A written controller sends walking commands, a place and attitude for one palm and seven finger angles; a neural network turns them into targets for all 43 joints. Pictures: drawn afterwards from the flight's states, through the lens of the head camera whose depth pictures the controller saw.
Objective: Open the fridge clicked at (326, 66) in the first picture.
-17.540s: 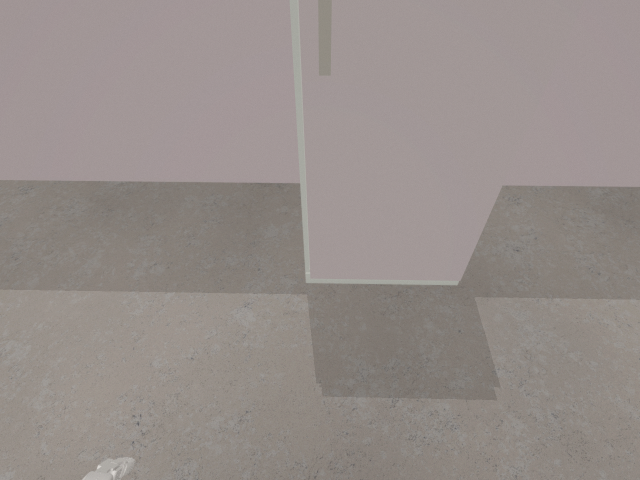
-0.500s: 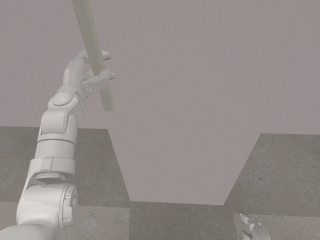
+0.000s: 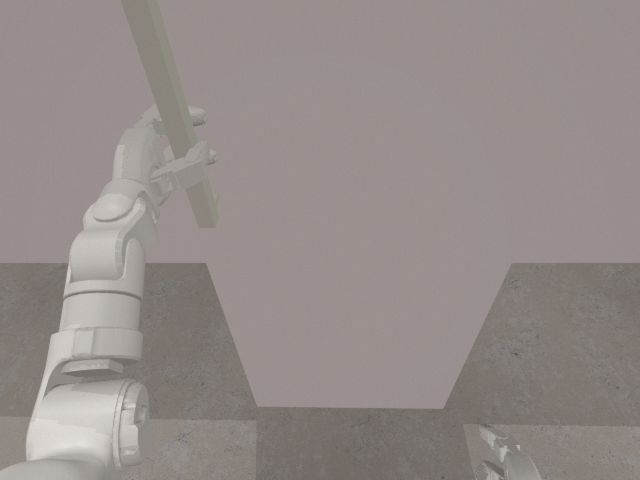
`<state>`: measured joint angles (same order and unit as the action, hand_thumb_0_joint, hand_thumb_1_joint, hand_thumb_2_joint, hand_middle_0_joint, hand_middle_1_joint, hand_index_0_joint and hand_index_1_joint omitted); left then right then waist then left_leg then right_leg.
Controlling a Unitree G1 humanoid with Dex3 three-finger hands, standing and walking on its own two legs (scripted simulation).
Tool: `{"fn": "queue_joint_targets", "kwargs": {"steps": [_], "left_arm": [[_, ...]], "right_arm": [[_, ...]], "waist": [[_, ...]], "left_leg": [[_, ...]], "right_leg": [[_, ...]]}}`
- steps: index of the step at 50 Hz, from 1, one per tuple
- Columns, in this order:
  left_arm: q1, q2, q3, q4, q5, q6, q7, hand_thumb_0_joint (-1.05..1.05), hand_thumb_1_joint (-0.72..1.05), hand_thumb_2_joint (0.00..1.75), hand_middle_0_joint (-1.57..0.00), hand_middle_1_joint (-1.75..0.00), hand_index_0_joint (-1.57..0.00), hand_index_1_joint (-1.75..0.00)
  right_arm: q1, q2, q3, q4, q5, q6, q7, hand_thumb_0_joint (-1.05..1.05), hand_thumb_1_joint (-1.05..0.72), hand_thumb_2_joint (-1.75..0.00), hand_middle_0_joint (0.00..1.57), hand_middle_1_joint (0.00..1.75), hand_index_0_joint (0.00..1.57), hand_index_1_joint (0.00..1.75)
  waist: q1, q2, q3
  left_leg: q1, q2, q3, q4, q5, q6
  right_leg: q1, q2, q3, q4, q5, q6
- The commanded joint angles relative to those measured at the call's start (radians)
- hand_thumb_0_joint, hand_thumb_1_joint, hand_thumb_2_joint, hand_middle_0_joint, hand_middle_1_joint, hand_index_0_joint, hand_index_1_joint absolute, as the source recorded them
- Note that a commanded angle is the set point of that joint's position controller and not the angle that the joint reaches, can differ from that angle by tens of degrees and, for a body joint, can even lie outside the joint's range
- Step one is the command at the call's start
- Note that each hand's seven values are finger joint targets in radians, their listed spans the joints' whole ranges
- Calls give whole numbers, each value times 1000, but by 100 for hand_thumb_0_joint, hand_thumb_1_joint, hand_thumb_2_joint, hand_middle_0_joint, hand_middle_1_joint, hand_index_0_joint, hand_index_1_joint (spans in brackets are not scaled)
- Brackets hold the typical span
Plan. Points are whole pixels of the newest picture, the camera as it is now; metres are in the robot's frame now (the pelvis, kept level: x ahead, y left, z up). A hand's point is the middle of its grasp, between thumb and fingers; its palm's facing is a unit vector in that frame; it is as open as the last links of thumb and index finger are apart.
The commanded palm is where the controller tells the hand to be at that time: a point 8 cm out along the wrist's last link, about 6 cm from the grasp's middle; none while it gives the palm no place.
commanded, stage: grip the handle and tug to test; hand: left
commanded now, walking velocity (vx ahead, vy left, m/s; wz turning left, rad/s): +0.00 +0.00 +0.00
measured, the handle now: (183, 115) +0.46 +0.19 +0.26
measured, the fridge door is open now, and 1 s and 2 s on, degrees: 0 19 39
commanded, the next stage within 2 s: pull the door a little, standing still in 0.12 s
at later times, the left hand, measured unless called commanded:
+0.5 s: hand (191, 185) +0.37 +0.16 +0.23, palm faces +0.03 -1.00 -0.02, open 6.3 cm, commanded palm +0.31 +0.21 +0.23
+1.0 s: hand (195, 274) +0.25 +0.13 +0.21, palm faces +0.10 -0.96 -0.24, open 7.6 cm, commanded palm +0.22 +0.18 +0.23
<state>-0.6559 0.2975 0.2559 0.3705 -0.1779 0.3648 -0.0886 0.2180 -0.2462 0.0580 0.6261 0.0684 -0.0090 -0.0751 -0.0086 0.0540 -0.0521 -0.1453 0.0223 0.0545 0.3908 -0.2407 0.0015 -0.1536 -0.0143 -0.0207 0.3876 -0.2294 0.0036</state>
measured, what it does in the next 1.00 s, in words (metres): stands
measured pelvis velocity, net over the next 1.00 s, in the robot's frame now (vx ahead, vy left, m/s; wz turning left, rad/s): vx -0.05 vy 0.00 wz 0.00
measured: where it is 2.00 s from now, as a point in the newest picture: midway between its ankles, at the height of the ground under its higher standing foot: outside the picture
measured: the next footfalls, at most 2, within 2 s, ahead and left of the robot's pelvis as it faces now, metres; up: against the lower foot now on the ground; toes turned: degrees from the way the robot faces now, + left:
left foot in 1.50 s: -0.17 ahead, +0.03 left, +0.00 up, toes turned +23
right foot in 1.76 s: +0.06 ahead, -0.29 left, +0.00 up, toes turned +31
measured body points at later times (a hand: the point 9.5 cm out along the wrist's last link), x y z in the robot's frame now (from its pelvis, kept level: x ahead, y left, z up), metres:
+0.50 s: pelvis +0.02 +0.00 +0.00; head -0.01 -0.03 +0.45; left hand +0.36 +0.21 +0.23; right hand +0.23 -0.21 -0.08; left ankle -0.02 +0.12 -0.74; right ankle -0.02 -0.12 -0.74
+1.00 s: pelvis -0.05 +0.00 +0.00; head -0.03 -0.02 +0.45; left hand +0.24 +0.18 +0.22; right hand +0.12 -0.23 -0.10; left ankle -0.02 +0.12 -0.74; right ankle -0.02 -0.12 -0.74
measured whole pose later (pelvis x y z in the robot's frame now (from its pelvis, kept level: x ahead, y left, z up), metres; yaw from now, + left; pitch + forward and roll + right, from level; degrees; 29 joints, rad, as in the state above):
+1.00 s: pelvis -0.05 +0.00 +0.00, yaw +0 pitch +0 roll +0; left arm -0.01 0.28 0.08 -0.40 -0.06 0.04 0.09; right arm 0.17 -0.20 0.03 0.55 0.00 0.10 -0.06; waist -0.04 0.06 0.02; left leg -0.24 0.02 0.05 0.42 -0.18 0.00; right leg -0.24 -0.02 -0.02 0.42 -0.17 0.01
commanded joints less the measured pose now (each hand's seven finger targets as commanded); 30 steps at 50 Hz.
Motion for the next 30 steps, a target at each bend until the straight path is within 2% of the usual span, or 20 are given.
{"fn": "queue_joint_targets", "kwargs": {"steps": [1,3,4,5,6,7,8,10,11,12,13,14,15,16,18,20,23,25,28,30], "left_arm": [[-324,140,15,-409,-33,-75,-45,0,90,90,-45,-140,-45,-140],[-233,176,53,-425,-35,-59,-47,0,90,90,-45,-140,-45,-140],[-235,157,39,-456,-40,-50,-50,0,90,90,-45,-140,-45,-140],[-239,167,45,-482,-39,-42,-48,0,90,90,-45,-140,-45,-140],[-235,135,17,-495,-39,-29,-50,0,90,90,-45,-140,-45,-140],[-244,127,12,-505,-40,-17,-48,0,90,90,-45,-140,-45,-140],[-228,140,23,-499,-40,-7,-44,0,90,90,-45,-140,-45,-140],[-236,147,29,-497,-40,20,-38,0,90,90,-45,-140,-45,-140],[-256,147,25,-513,-38,28,-35,0,90,90,-45,-140,-45,-140],[-289,186,49,-478,-32,38,-31,0,90,90,-45,-140,-45,-140],[-318,193,41,-467,-26,40,-27,0,90,90,-45,-140,-45,-140],[-320,175,32,-485,-26,47,-25,0,90,90,-45,-140,-45,-140],[-285,154,28,-488,-31,52,-25,0,90,90,-45,-140,-45,-140],[-259,159,32,-511,-29,55,-25,0,90,90,-45,-140,-45,-140],[-181,163,48,-529,-34,55,-24,0,90,90,-45,-140,-45,-140],[-137,131,31,-577,-44,61,-28,0,90,90,-45,-140,-45,-140],[-14,137,48,-648,-48,65,-36,0,90,90,-45,-140,-45,-140],[36,115,38,-706,-56,75,-44,0,90,90,-45,-140,-45,-140],[179,127,60,-807,-62,90,-50,0,90,90,-45,-140,-45,-140],[228,102,37,-886,-66,109,-54,0,90,90,-45,-140,-45,-140]], "right_arm": [[-161,-105,-46,-185,-1,-58,0,0,-90,-90,20,30,20,30],[-170,-112,-47,-190,-1,-50,5,0,-90,-90,20,30,20,30],[-176,-107,-44,-195,0,-48,5,0,-90,-90,20,30,20,30],[-179,-106,-45,-194,1,-47,5,0,-90,-90,20,30,20,30],[-184,-104,-43,-195,2,-47,5,0,-90,-90,20,30,20,30],[-186,-104,-45,-192,2,-48,5,0,-90,-90,20,30,20,30],[-185,-108,-46,-191,0,-48,4,0,-90,-90,20,30,20,30],[-187,-107,-43,-182,1,-44,1,0,-90,-90,20,30,20,30],[-185,-107,-43,-179,-1,-44,-1,0,-90,-90,20,30,20,30],[-179,-112,-44,-165,-2,-40,-6,0,-90,-90,20,30,20,30],[-174,-117,-45,-160,-3,-38,-9,0,-90,-90,20,30,20,30],[-181,-107,-42,-167,-1,-39,-8,0,-90,-90,20,30,20,30],[-185,-102,-40,-170,-3,-40,-8,0,-90,-90,20,30,20,30],[-191,-101,-39,-174,-2,-37,-6,0,-90,-90,20,30,20,30],[-198,-100,-39,-181,-3,-33,-1,0,-90,-90,20,30,20,30],[-215,-90,-33,-193,-2,-27,4,0,-90,-90,20,30,20,30],[-231,-91,-34,-211,-2,-17,11,0,-90,-90,20,30,20,30],[-248,-84,-26,-225,-2,-14,14,0,-90,-90,20,30,20,30],[-266,-83,-26,-240,-3,-11,22,0,-90,-90,20,30,20,30],[-278,-76,-18,-250,-3,-9,25,0,-90,-90,20,30,20,30]], "waist": [[54,-45,-351],[71,-55,-335],[68,-43,-336],[65,-46,-330],[59,-48,-316],[55,-41,-315],[59,-51,-307],[54,-50,-286],[49,-53,-297],[45,-61,-290],[40,-51,-286],[43,-28,-296],[49,-40,-303],[55,-15,-317],[71,-31,-329],[71,-45,-327],[86,-74,-323],[86,-92,-301],[103,-93,-294],[100,-68,-285]], "left_leg": [[154,-15,-27,9,486,32],[143,-11,-21,10,505,31],[141,-14,-20,6,500,31],[146,-11,-19,8,505,31],[146,-11,-20,8,506,30],[157,-12,-18,12,501,31],[158,-11,-21,13,502,30],[147,-14,-19,13,487,32],[152,-15,-20,14,491,31],[148,-17,-19,18,491,32],[157,-17,-19,18,491,31],[156,-19,-21,19,495,31],[159,-21,-25,22,511,30],[166,-21,-21,25,531,28],[172,-21,-24,31,568,26],[160,-22,-23,26,558,26],[149,-18,-21,24,562,28],[137,-21,-21,19,529,32],[131,-19,-18,27,531,34],[126,-20,-19,28,520,32]], "right_leg": [[149,18,-32,19,506,-36],[162,20,-33,19,524,-35],[163,17,-32,20,530,-34],[160,20,-33,19,533,-33],[149,21,-37,20,527,-32],[135,22,-36,17,523,-30],[132,25,-38,14,516,-29],[121,24,-36,11,512,-28],[125,23,-38,14,519,-28],[119,24,-35,12,525,-28],[112,25,-35,8,514,-28],[113,21,-35,11,511,-30],[121,22,-39,19,525,-30],[130,21,-38,24,539,-32],[147,23,-39,29,568,-32],[160,18,-40,32,584,-29],[179,20,-42,40,602,-28],[173,18,-44,39,593,-24],[176,20,-41,46,605,-22],[164,16,-42,52,589,-21]]}}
